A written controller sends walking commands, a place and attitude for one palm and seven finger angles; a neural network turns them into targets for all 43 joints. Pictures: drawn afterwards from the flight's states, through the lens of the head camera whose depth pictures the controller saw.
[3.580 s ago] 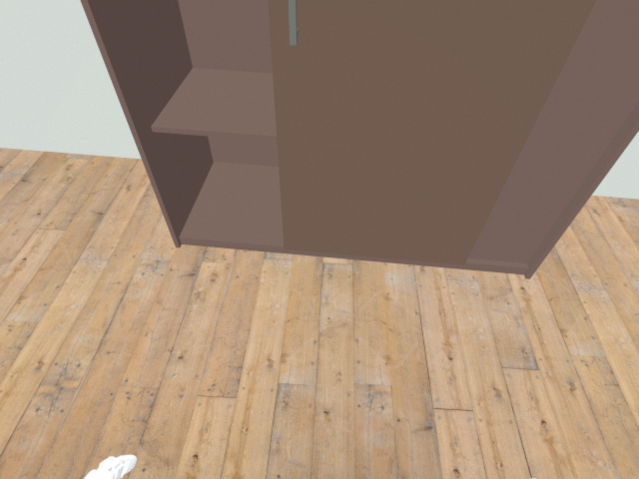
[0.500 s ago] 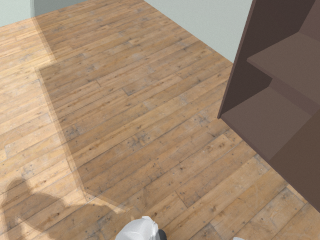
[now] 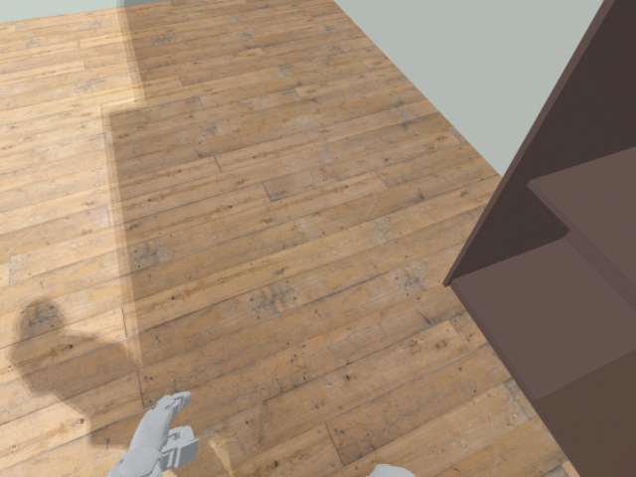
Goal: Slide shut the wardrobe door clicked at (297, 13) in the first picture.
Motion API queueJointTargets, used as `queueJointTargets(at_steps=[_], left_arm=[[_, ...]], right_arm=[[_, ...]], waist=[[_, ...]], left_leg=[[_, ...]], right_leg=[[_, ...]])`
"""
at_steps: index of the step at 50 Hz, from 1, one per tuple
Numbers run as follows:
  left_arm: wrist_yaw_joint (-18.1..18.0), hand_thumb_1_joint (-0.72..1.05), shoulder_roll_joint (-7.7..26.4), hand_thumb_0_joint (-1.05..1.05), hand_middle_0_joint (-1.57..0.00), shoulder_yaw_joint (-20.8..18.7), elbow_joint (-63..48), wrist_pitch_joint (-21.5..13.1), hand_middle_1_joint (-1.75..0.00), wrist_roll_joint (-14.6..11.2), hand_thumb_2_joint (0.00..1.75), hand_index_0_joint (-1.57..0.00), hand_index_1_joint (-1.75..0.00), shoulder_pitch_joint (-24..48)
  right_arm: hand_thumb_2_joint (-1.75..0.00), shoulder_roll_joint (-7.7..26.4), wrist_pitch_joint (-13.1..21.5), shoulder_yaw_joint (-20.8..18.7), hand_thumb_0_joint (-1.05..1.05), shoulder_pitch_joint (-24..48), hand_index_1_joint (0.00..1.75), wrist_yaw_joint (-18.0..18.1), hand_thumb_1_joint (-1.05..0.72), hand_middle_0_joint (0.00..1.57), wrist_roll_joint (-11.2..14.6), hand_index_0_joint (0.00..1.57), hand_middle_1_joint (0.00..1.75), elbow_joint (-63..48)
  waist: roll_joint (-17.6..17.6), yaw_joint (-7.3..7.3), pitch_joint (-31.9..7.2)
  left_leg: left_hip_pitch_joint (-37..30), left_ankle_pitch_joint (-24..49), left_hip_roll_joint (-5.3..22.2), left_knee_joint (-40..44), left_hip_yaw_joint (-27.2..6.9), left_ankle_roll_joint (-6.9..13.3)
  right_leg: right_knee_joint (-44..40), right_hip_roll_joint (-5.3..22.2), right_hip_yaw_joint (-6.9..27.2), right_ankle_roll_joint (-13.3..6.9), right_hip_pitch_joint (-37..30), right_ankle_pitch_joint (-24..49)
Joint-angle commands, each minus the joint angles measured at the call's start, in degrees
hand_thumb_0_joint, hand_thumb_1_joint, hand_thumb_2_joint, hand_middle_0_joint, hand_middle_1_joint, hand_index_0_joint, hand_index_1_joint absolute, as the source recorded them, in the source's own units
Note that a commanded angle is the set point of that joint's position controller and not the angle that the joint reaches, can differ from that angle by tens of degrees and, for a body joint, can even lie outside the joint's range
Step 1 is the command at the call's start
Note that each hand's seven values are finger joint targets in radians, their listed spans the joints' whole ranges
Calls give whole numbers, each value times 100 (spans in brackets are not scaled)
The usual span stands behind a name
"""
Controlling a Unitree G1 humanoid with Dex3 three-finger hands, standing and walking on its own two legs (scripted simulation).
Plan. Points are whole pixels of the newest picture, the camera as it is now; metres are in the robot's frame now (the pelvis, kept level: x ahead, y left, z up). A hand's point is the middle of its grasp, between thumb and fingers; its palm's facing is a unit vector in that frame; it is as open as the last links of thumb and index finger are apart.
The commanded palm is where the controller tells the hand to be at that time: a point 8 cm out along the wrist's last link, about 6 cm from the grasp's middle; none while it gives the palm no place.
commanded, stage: walk to a spot facing it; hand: right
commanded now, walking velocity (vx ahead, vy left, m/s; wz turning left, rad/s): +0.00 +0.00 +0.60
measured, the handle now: out of the picture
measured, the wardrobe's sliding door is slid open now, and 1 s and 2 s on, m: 0.44 0.44 0.44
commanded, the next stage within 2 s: turn to face it in 1.86 s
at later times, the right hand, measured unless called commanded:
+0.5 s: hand (445, 460) +0.16 -0.18 -0.16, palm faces -0.33 +0.92 -0.22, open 7.4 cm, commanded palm none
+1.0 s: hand out of the picture +0.13 -0.11 -0.15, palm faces -0.45 +0.87 -0.20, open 7.4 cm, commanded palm none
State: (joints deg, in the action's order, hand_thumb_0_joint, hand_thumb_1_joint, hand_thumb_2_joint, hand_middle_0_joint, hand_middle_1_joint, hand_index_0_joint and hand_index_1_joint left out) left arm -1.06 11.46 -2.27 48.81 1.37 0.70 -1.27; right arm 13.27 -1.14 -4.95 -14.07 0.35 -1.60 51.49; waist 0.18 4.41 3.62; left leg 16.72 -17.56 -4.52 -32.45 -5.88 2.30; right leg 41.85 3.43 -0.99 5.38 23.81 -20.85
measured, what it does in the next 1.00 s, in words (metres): steps on the spot, turning left: right foot, then left foot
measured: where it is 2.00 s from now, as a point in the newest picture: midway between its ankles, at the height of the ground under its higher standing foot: (285, 460)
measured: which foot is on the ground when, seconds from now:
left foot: down 0.00-0.04, up 0.06-0.54, down 0.56-1.00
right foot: up 0.00-0.02, down 0.04-0.56, up 0.58-1.00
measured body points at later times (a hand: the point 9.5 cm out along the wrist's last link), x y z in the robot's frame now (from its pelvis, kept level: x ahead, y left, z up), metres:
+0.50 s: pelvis +0.00 -0.02 +0.00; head +0.05 +0.00 +0.45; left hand -0.07 +0.22 -0.14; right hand +0.18 -0.23 -0.14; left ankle -0.05 +0.09 -0.70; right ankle +0.02 -0.13 -0.73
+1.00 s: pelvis +0.05 +0.05 +0.01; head +0.04 +0.07 +0.46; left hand +0.00 +0.31 -0.13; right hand +0.16 -0.16 -0.13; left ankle -0.04 +0.08 -0.73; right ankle +0.19 -0.06 -0.66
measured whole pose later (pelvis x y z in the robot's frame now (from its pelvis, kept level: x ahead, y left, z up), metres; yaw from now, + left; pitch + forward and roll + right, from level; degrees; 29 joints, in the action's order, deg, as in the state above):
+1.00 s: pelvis +0.05 +0.05 +0.01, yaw +33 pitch +0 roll +0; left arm 1.2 13.8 -4.3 54.1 1.7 2.2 -9.9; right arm 7.5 2.9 -2.2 -23.4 -0.5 -1.3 57.4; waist 3.0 1.9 -0.2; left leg 3.3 -15.4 -4.6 -19.1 -3.2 4.1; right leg 56.8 6.9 -1.3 5.9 33.1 -11.7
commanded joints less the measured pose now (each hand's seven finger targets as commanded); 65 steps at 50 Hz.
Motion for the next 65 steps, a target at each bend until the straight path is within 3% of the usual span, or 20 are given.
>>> queueJointTargets(at_steps=[1, 2, 3, 8, 21, 26, 27, 28, 29, 32, 37, 48, 55, 57, 58, 59, 60, 61, 62, 65], left_arm=[[-91, 90, 874, 0, -20, -235, -194, -178, -30, -38, 90, -20, -30, -1144], [-85, 90, 1412, 0, -20, -319, -214, -213, -30, 38, 90, -20, -30, -1318], [-78, 90, 1506, 0, -20, -304, -275, -161, -30, 17, 90, -20, -30, -1368], [-110, 90, 803, 0, -20, -93, -403, -215, -30, 63, 90, -20, -30, -752], [-49, 90, 1051, 0, -20, -363, 92, -188, -30, 88, 90, -20, -30, -1631], [22, 90, 1120, 0, -20, -428, 182, -155, -30, 73, 90, -20, -30, -1600], [58, 90, 995, 0, -20, -388, 138, -132, -30, 26, 90, -20, -30, -1661], [95, 90, 481, 0, -20, -231, -111, -98, -30, 30, 90, -20, -30, -1625], [40, 90, 598, 0, -20, -210, -269, -19, -30, 57, 90, -20, -30, -1287], [83, 90, 762, 0, -20, -269, -142, 17, -30, 101, 90, -20, -30, -979], [165, 90, 691, 0, -20, -307, 165, -74, -30, 146, 90, -20, -30, -1283], [201, 90, 534, 0, -20, -225, -143, -200, -30, 100, 90, -20, -30, -218], [210, 90, 340, 0, -20, -153, -340, -338, -30, 18, 90, -20, -30, 225], [161, 90, 369, 0, -20, -161, -242, -404, -30, -5, 90, -20, -30, -135], [91, 90, 474, 0, -20, -184, -28, -443, -30, -3, 90, -20, -30, -831], [3, 90, 778, 0, -20, -249, 248, -479, -30, 16, 90, -20, -30, -1701], [-49, 90, 1464, 0, -20, -386, 381, -517, -30, 87, 90, -20, -30, -2304], [-43, 90, 1629, 0, -20, -379, 368, -433, -30, 15, 90, -20, -30, -2450], [-26, 90, 1385, 0, -20, -307, 220, -383, -30, 27, 90, -20, -30, -2091], [-70, 90, 588, 0, -20, -67, 106, -439, -30, 36, 90, -20, -30, -1163]], right_arm=[[-90, 839, 7, -202, 0, 172, 30, 111, -90, 20, 88, 20, 30, -506], [-90, 495, 5, -144, 0, -120, 30, 47, -90, 20, 159, 20, 30, -604], [-90, 617, 26, -152, 0, -233, 30, 50, -90, 20, 70, 20, 30, -535], [-90, 637, -147, -237, 0, -295, 30, -115, -90, 20, 0, 20, 30, -313], [-90, 247, -215, -85, 0, 672, 30, -219, -90, 20, 43, 20, 30, -524], [-90, 370, -49, -103, 0, 217, 30, -158, -90, 20, 37, 20, 30, -429], [-90, 729, 33, -167, 0, -228, 30, -113, -90, 20, 11, 20, 30, -308], [-90, 1439, 117, -286, 0, -552, 30, -33, -90, 20, -33, 20, 30, -195], [-90, 1641, 55, -332, 0, -768, 30, 40, -90, 20, 88, 20, 30, -151], [-90, 1047, 92, -231, 0, -115, 30, 73, -90, 20, 127, 20, 30, -260], [-90, 798, 372, -105, 0, -252, 30, -21, -90, 20, 123, 20, 30, -147], [-90, 520, 536, 14, 0, -1224, 30, 19, -90, 20, 53, 20, 30, 341], [-90, 563, 503, 13, 0, -1375, 30, 119, -90, 20, 1, 20, 30, 598], [-90, 628, 481, -19, 0, -1242, 30, 117, -90, 20, 6, 20, 30, 605], [-90, 655, 482, -46, 0, -1039, 30, 113, -90, 20, 35, 20, 30, 577], [-90, 522, 479, -65, 0, -1038, 30, 90, -90, 20, 89, 20, 30, 558], [-90, 170, 437, -50, 0, -1355, 30, 27, -90, 20, 186, 20, 30, 510], [-90, 127, 425, 2, 0, -1359, 30, 11, -90, 20, 163, 20, 30, 453], [-90, 220, 354, -59, 0, -1212, 30, 6, -90, 20, 100, 20, 30, 419], [-90, 97, 122, -135, 0, -890, 30, -134, -90, 20, -5, 20, 30, 485]], waist=[[-314, -636, -1242], [1405, -590, -1406], [1354, -587, -1256], [1119, -271, -418], [1176, -713, -449], [866, -442, -762], [-4, -182, -1008], [-1988, -45, -1069], [-1855, 111, -1181], [-1291, -154, -495], [-728, -412, -253], [-627, -182, 241], [-745, -112, 272], [-674, -292, 47], [-604, -632, -235], [-226, -929, -750], [1374, -992, -1490], [1717, -936, -1540], [1063, -826, -940], [798, -361, 177]], left_leg=[[123, 2702, 739, -666, -1007, 62], [1547, -940, -11, -1952, -188, -345], [1611, -1997, 150, -3175, 80, -514], [1566, -651, 525, -4293, 297, -724], [1127, -753, 845, -1876, 1053, -686], [-356, 266, 649, 174, 1224, -371], [-1354, 1123, 1052, 938, 687, -192], [-2187, 2519, 2512, 1374, -1474, 352], [-2007, 3049, 2880, 1317, -1868, 830], [-1420, 529, 2077, 1801, -1387, 535], [-1244, 1348, 1565, 1816, -682, 453], [-1541, 1373, 1696, 2057, -1326, 801], [-1469, 2598, 1675, 1608, -1363, 741], [-1233, 3239, 1534, 1099, -1272, 603], [-902, 3485, 1270, 441, -1058, 429], [-289, 2860, 868, -589, -817, 229], [995, -6, 64, -2251, -42, -113], [1503, -1680, 150, -3520, 206, -237], [1472, -1592, 443, -4008, 213, -261], [1211, -445, 822, -4027, 392, -396]], right_leg=[[-2157, 429, 260, -236, -2118, 1755], [-2139, 2112, 1689, -837, -3178, 3680], [-1978, 2657, 1964, -1310, -2662, 4712], [-2169, 1443, 101, -867, -1551, 3855], [-2157, 1898, -642, -1260, -2030, 2834], [-989, 1899, -1211, -740, -1567, 2703], [44, 1638, -1430, -383, -837, 1924], [1431, 735, -1416, -40, 947, -1320], [2271, 491, -563, -37, 1293, -1787], [2777, 632, -29, -66, 1638, -306], [2341, 547, -73, 89, 1389, 705], [1464, 421, 31, 45, 1929, 885], [78, 125, -138, -191, 944, 462], [-646, -75, -283, -281, -31, 443], [-1272, -168, -281, -327, -1039, 929], [-1617, 122, -107, -369, -2472, 1362], [-1726, 1875, 1727, -815, -3843, 2037], [-2142, 2710, 2473, -1219, -3605, 2320], [-2466, 2701, 2311, -1418, -2563, 1661], [-2907, 1731, 745, -725, -719, 1384]])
